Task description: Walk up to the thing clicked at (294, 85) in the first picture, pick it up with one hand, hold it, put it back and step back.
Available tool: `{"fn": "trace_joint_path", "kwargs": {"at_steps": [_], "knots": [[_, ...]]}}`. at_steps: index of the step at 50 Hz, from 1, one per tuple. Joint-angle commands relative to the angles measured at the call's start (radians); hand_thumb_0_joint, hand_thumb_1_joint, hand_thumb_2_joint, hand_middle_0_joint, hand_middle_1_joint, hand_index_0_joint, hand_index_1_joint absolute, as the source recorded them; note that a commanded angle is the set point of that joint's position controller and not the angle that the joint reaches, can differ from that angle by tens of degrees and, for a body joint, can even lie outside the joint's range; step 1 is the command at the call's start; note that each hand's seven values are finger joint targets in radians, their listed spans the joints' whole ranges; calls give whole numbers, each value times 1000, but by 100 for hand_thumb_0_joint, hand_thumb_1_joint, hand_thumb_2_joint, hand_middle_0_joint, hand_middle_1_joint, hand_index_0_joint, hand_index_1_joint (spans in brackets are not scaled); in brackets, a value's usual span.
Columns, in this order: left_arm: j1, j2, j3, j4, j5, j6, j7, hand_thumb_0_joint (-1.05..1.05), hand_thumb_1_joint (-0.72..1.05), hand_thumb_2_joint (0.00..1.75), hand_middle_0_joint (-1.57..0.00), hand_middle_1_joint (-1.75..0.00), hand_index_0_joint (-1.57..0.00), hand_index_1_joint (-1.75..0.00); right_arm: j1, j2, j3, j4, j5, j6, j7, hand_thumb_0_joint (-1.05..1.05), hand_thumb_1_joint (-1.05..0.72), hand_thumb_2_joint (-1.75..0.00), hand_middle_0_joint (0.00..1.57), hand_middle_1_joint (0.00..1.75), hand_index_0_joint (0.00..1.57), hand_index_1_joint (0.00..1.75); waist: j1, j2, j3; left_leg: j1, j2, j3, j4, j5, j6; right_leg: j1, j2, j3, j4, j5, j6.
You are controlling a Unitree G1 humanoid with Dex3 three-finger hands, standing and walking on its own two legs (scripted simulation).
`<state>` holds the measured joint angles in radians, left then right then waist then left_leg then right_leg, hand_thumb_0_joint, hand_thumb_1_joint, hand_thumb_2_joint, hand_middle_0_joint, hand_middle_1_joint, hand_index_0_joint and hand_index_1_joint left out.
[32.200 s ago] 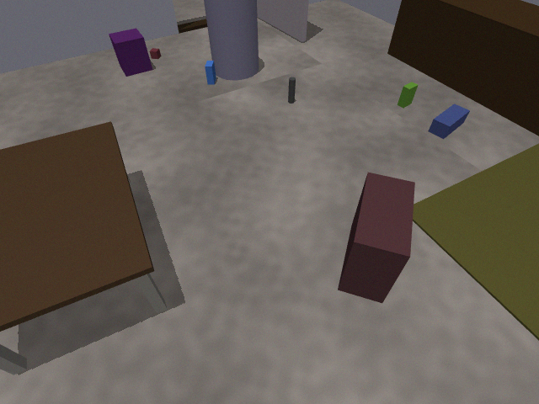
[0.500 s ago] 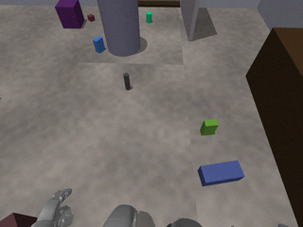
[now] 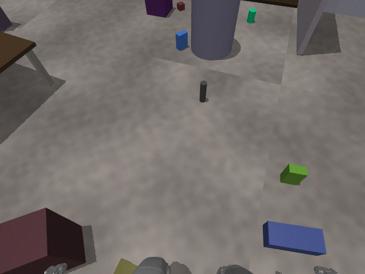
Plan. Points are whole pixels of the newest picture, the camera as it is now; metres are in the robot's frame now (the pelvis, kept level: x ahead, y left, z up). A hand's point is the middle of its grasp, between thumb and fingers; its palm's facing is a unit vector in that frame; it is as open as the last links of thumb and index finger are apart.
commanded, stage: walk up
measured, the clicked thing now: (203, 91) +1.24 -0.02 -0.67
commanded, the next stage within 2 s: stand in 1.86 s
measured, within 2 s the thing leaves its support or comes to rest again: neither
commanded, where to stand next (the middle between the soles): -0.01 +0.07 m, yaw +5 degrees
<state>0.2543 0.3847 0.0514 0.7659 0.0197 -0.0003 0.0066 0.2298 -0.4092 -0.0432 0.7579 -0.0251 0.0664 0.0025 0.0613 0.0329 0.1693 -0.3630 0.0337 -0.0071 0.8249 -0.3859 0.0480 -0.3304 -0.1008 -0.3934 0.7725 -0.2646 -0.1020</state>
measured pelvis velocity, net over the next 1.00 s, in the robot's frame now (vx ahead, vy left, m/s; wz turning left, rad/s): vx -0.08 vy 0.08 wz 0.12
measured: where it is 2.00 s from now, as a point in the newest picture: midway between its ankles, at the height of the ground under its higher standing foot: outside the picture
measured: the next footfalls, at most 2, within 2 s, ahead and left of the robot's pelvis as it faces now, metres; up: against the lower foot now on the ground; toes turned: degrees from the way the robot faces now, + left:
left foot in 0.02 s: +0.03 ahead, +0.14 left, +0.00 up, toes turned +2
left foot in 0.62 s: -0.01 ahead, +0.23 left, +0.00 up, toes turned +7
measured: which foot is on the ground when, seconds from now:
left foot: up 0.00-0.00, down 0.02-0.32, up 0.34-0.60, down 0.62-1.00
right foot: down 0.00-0.64, up 0.66-1.00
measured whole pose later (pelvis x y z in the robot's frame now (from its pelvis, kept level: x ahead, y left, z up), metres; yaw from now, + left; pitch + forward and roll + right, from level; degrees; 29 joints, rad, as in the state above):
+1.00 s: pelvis -0.08 +0.08 -0.01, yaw +7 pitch -2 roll +0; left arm 0.20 0.41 0.06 0.90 0.03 0.05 -0.02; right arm 0.20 -0.41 -0.05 0.85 -0.03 -0.05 -0.04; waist 0.01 -0.05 0.13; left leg -0.42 0.04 -0.02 0.78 -0.33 -0.02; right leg -0.35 -0.01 0.04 0.85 -0.53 -0.02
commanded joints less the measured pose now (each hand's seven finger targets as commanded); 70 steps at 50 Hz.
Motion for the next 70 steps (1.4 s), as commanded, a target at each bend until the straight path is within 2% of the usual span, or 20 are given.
{"fn": "trace_joint_path", "kwargs": {"at_steps": [1,4,5,13,15,16,18,22,30,32,34,37,42,47,51,54,57,62,66,70], "knots": [[8,260,77,-67,-9,-24,19,0,90,90,-20,-30,-20,-30,100,-199,-81,-59,-1,-51,-15,0,-90,-90,20,30,20,30,-44,-137,-277,54,13,-13,-211,90,52,184,-295,339,-96,404,48],[0,196,67,-77,-30,-23,14,0,90,90,-20,-30,-20,-30,43,-313,-115,-87,-2,-58,-24,0,-90,-90,20,30,20,30,-68,185,-223,211,267,-433,-260,756,274,-138,48,222,211,-120,158],[-54,232,77,-69,-27,-21,15,0,90,90,-20,-30,-20,-30,39,-306,-118,-75,6,-63,-36,0,-90,-90,20,30,20,30,-93,198,-194,150,336,-489,-283,813,316,-120,14,360,266,-401,146],[101,193,65,56,-28,-52,42,0,90,90,-20,-30,-20,-30,-105,-217,-81,-112,-2,-34,-15,0,-90,-90,20,30,20,30,-13,87,-239,142,40,-139,-29,688,114,63,74,287,-244,42,102],[228,356,104,74,-2,-67,62,0,90,90,-20,-30,-20,-30,-138,-156,-65,-151,18,-37,-5,0,-90,-90,20,30,20,30,65,-188,-254,-224,-95,-113,215,303,7,335,-181,640,-292,454,12],[171,376,106,46,5,-62,64,0,90,90,-20,-30,-20,-30,-91,-149,-68,-140,8,-23,-14,0,-90,-90,20,30,20,30,22,-185,-245,-276,-127,-153,339,-224,-11,293,-383,823,-342,527,-110],[35,398,113,6,6,-63,70,0,90,90,-20,-30,-20,-30,-87,-236,-106,-119,-11,-2,-17,0,-90,-90,20,30,20,30,-19,-163,-173,-262,-46,-265,516,-234,-26,118,-469,918,-401,343,-246],[-73,299,88,-18,14,-64,58,0,90,90,-20,-30,-20,-30,32,-207,-120,-49,-1,0,19,0,-90,-90,20,30,20,30,-74,-148,-67,-167,-81,-161,472,-11,-55,-83,-214,509,-422,-118,-85],[-37,262,68,-9,1,-20,11,0,90,90,-20,-30,-20,-30,81,-190,-93,52,3,-83,0,0,-90,-90,20,30,20,30,-56,-203,-219,169,-88,50,-305,217,-76,20,-102,329,-10,65,-8],[23,138,31,-10,-20,8,11,0,90,90,-20,-30,-20,-30,87,-323,-114,40,-28,-103,-20,0,-90,-90,20,30,20,30,-58,171,-193,185,184,-479,-428,152,42,-245,53,347,295,-347,75],[-55,260,52,21,-21,21,30,0,90,90,-20,-30,-20,-30,-50,-389,-110,25,1,-96,-27,0,-90,-90,20,30,20,30,-65,145,-131,-129,337,-687,-523,-146,250,-111,23,501,332,-366,82],[-3,243,60,62,-34,24,13,0,90,90,-20,-30,-20,-30,-58,-269,-74,44,-11,-120,-44,0,-90,-90,20,30,20,30,-34,112,-121,38,177,-371,-376,140,126,-187,46,543,298,-223,76],[-38,232,56,62,-8,30,4,0,90,90,-20,-30,-20,-30,51,-278,-87,77,-2,-132,-58,0,-90,-90,20,30,20,30,-77,152,-193,234,228,-382,-303,427,165,-205,65,525,215,-291,88],[-16,223,63,67,5,26,-10,0,90,90,-20,-30,-20,-30,30,-281,-94,51,-1,-129,-67,0,-90,-90,20,30,20,30,-72,135,-206,163,253,-343,-271,461,191,-109,68,438,104,-294,85],[85,203,69,113,13,2,-15,0,90,90,-20,-30,-20,-30,-58,-242,-70,31,4,-111,-55,0,-90,-90,20,30,20,30,-3,85,-215,-32,130,-182,-137,252,87,173,108,394,-274,-87,58],[-14,368,92,61,30,-13,-19,0,90,90,-20,-30,-20,-30,-116,-225,-67,30,8,-109,-69,0,-90,-90,20,30,20,30,-5,-195,-112,-165,-30,-51,198,-235,-30,1,-274,1010,-473,-211,-167],[-81,260,67,34,26,-7,-22,0,90,90,-20,-30,-20,-30,-41,-224,-62,96,21,-124,-52,0,-90,-90,20,30,20,30,-50,-179,-64,-111,-19,-5,79,-148,-20,31,-116,688,-364,3,-98],[-59,235,46,40,-5,-7,-26,0,90,90,-20,-30,-20,-30,52,-166,-45,135,12,-153,-40,0,-90,-90,20,30,20,30,-80,-194,-182,168,-61,62,-348,145,-25,69,-49,571,-177,321,-43],[-40,226,37,60,-16,6,-8,0,90,90,-20,-30,-20,-30,8,-328,-89,112,1,-160,-41,0,-90,-90,20,30,20,30,-84,51,-175,195,403,-546,-516,7,252,-143,61,498,165,-342,75],[7,207,41,103,-15,-9,-28,0,90,90,-20,-30,-20,-30,-83,-241,-52,97,-4,-155,-33,0,-90,-90,20,30,20,30,-40,81,-110,79,215,-236,-478,29,124,-38,38,454,-24,-192,67]]}}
